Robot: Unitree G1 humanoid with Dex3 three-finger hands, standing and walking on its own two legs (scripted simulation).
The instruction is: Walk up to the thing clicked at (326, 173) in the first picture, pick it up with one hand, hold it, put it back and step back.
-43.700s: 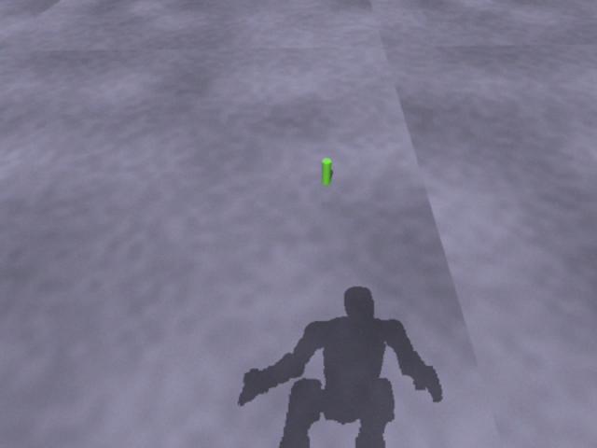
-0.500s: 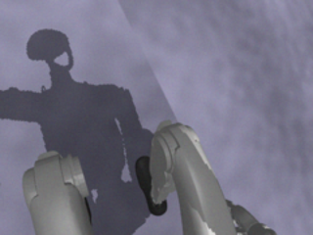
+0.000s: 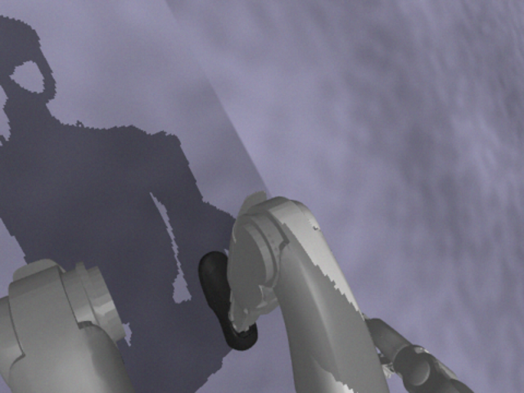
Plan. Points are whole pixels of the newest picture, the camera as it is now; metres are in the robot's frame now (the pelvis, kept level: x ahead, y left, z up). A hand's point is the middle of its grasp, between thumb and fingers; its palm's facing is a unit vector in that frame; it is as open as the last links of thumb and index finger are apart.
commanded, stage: lower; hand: left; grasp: from the side
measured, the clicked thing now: out of the picture +0.50 +0.35 -0.19
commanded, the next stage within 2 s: loosen in 0.66 s
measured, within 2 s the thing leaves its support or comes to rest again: rests again in 1.00 s
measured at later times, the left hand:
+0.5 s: hand out of the picture +0.52 +0.32 -0.17, palm faces +0.47 -0.88 -0.03, open 4.1 cm
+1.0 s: hand out of the picture +0.51 +0.32 -0.17, palm faces +0.48 -0.88 -0.01, open 4.6 cm
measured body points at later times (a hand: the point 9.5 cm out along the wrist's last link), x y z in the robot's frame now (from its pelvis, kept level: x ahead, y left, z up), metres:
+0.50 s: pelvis +0.00 +0.01 +0.00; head +0.28 +0.16 +0.31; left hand +0.49 +0.37 -0.16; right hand +0.10 -0.26 -0.04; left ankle +0.07 +0.12 -0.27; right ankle +0.14 -0.12 -0.27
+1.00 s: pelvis -0.01 +0.01 +0.00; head +0.27 +0.17 +0.31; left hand +0.48 +0.36 -0.16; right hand +0.11 -0.26 -0.03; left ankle +0.07 +0.12 -0.27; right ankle +0.14 -0.12 -0.27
